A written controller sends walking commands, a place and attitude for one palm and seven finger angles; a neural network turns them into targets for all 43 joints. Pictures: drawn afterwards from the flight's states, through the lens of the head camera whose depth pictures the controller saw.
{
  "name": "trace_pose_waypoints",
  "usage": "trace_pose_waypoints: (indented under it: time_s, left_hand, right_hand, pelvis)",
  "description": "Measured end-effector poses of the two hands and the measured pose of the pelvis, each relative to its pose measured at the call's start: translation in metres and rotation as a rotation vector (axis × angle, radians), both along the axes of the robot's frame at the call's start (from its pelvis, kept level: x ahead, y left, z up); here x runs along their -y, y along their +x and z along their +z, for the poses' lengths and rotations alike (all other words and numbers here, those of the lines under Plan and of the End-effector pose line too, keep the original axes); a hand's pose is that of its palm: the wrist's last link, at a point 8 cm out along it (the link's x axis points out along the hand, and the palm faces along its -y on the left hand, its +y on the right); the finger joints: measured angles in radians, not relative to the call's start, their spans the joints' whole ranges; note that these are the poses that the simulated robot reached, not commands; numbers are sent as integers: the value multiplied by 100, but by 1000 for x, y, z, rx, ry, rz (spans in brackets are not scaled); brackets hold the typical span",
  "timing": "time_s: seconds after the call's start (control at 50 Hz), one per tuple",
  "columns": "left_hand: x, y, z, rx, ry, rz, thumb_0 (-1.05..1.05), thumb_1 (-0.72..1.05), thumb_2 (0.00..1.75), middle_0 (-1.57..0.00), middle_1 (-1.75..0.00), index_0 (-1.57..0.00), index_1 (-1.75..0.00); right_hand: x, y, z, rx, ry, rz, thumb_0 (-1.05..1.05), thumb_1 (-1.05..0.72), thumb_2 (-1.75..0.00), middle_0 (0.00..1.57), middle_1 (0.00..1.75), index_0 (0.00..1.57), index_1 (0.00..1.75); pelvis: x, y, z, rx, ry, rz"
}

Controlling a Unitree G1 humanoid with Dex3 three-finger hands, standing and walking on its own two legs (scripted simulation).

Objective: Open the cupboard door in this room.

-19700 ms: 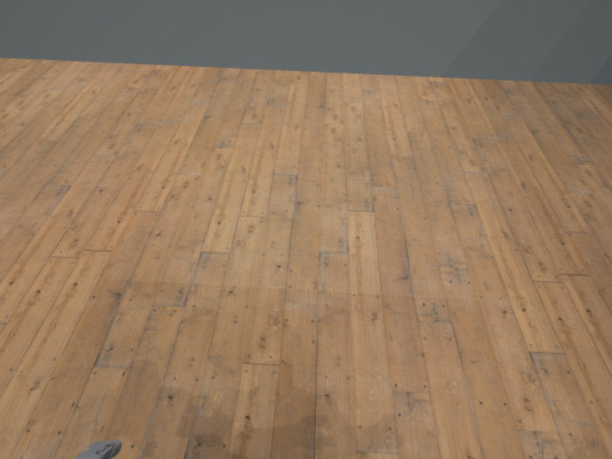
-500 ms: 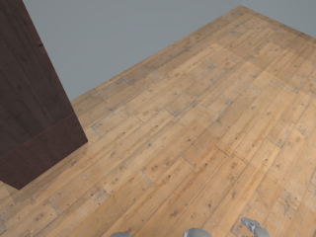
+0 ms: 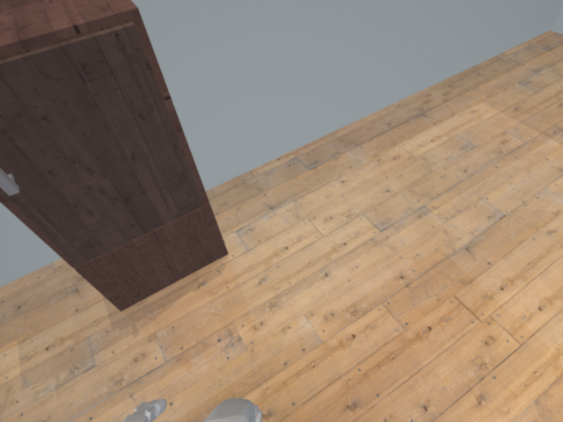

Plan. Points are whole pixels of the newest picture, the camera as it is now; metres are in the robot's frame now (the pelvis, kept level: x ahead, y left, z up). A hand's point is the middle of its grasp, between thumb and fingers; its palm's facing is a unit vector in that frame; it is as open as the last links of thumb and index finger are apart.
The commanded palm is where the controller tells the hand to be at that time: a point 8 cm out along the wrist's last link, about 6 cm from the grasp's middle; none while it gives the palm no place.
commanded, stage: turn to face it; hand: left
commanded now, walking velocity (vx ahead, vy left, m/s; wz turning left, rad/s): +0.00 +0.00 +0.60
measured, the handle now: out of the picture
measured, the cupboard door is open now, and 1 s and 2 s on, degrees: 0 0 0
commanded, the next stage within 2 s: take the last steps up to it in 0.90 s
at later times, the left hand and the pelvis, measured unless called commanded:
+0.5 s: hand out of the picture -0.03 +0.29 -0.17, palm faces +0.35 -0.90 -0.26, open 7.4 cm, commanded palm none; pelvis -0.03 +0.05 +0.00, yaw +18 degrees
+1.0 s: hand out of the picture -0.06 +0.19 -0.15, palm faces +0.52 -0.81 -0.27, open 7.4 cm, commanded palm none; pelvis -0.03 -0.01 +0.00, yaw +32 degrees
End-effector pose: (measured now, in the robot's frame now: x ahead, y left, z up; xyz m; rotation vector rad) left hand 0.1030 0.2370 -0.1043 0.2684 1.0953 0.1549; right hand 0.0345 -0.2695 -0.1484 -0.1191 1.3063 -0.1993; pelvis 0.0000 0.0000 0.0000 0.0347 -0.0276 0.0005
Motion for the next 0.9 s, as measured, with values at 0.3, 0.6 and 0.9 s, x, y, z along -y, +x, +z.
trace_pose_waypoints:
  time_s: [0.3,0.6,0.9]
  left_hand:
    - [-61,-139,-48,-169,-65,308,0,90,90,-21,-30,-20,-30]
    - [-89,-147,-22,-71,-48,444,0,91,90,-20,-30,-20,-30]
    - [-14,-161,-5,-7,-9,532,0,91,90,-20,-30,-20,-30]
  right_hand:
    - [-58,82,18,90,-80,307,1,-91,-90,19,30,20,30]
    - [-108,98,34,113,-48,460,0,-91,-90,20,30,21,30]
    - [-59,101,-4,9,12,522,1,-91,-90,20,30,20,30]
  pelvis:
    - [-35,-20,-15,-25,-42,213]
    - [-45,-28,5,-13,-60,367]
    - [5,-26,-2,10,-9,510]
